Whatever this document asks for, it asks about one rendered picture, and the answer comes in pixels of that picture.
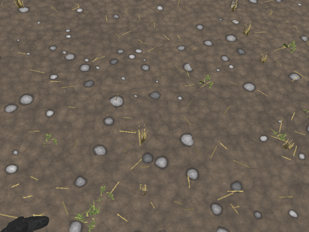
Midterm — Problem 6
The robot left hand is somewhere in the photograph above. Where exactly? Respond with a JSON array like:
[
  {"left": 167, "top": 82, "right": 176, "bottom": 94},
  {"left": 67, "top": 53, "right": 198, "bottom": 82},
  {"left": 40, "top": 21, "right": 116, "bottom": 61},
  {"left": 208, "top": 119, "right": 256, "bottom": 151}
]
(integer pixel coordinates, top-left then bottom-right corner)
[{"left": 1, "top": 216, "right": 49, "bottom": 232}]

